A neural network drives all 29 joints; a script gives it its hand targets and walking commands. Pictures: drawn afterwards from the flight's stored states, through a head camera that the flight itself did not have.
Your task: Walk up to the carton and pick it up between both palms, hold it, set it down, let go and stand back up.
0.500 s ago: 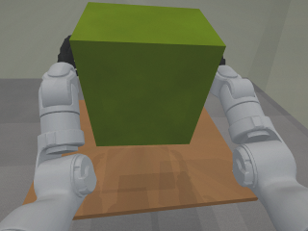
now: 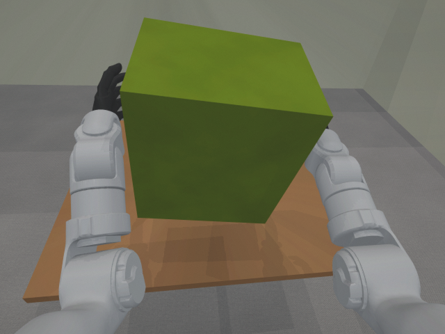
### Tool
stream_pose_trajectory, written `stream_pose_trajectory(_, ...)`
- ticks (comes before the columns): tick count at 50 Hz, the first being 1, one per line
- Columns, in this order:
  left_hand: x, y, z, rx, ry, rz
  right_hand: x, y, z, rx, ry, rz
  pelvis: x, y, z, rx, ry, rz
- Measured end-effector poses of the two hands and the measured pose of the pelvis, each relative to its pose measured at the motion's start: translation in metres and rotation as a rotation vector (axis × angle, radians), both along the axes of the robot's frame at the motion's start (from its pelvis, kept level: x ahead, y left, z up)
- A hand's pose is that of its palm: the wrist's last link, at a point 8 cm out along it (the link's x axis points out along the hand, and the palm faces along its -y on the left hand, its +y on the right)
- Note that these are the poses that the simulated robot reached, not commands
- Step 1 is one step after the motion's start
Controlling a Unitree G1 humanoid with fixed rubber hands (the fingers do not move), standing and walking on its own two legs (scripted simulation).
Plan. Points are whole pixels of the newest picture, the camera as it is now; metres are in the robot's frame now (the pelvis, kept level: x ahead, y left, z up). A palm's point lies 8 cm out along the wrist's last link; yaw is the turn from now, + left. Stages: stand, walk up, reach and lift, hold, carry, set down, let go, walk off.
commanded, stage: set down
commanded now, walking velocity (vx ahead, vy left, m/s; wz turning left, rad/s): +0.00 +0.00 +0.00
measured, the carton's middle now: (213, 136) +0.40 +0.00 +0.19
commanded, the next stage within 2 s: none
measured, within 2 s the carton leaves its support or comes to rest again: neither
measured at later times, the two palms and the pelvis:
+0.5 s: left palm (110, 139) +0.40 +0.18 +0.19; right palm (300, 147) +0.39 -0.17 +0.16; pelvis +0.02 +0.01 +0.00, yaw +1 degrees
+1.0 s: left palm (114, 149) +0.40 +0.18 +0.16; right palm (299, 159) +0.38 -0.17 +0.14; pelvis +0.01 +0.01 +0.00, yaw +0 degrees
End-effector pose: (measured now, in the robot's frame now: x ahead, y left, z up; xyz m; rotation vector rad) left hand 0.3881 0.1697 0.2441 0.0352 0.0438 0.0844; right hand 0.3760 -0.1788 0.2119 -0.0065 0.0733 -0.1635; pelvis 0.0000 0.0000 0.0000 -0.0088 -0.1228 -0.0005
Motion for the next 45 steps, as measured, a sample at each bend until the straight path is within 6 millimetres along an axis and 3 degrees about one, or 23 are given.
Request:
stream_pose_trajectory(8,0.005,0.006,-0.006,-0.017,0.014,0.009,0.008,0.005,0.001,-0.034,0.009,0.011,0.005,-0.002,0.001,0.006,0.01,-0.01)
stream_pose_trajectory(16,0.008,0.017,-0.037,0.003,0.053,0.02,0.015,0.016,-0.028,-0.025,0.043,0.024,0.017,0.0,0.001,0.004,0.006,0.007)
stream_pose_trajectory(23,0.01,0.013,-0.056,0.016,0.057,0.011,0.014,0.012,-0.045,-0.027,0.04,0.012,0.02,0.005,0.0,-0.003,0.004,0.012)
stream_pose_trajectory(37,0.009,0.003,-0.059,0.004,0.072,-0.012,0.004,0.003,-0.046,-0.027,0.049,-0.013,0.012,0.008,0.0,-0.002,0.009,-0.004)
stream_pose_trajectory(45,0.008,0.007,-0.072,-0.001,0.105,-0.01,0.004,0.006,-0.059,-0.021,0.078,-0.01,0.005,0.006,0.001,0.001,0.038,-0.007)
